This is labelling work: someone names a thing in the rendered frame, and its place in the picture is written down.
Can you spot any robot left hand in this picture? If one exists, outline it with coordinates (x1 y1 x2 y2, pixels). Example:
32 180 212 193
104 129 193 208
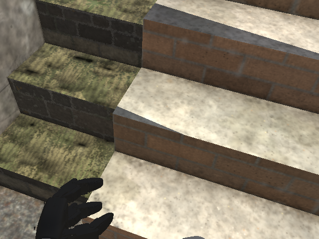
34 177 114 239

